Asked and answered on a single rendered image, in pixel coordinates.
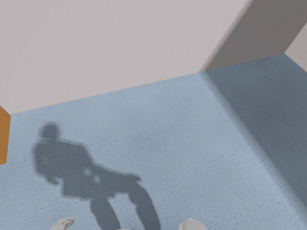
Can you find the cupboard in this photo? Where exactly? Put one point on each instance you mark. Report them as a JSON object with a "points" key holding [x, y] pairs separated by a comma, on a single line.
{"points": [[5, 123]]}

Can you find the robot right thigh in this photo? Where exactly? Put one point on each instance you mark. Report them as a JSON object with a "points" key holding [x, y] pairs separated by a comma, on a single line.
{"points": [[191, 224]]}

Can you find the left robot hand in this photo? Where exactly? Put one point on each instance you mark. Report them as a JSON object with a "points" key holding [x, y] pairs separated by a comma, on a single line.
{"points": [[63, 223]]}

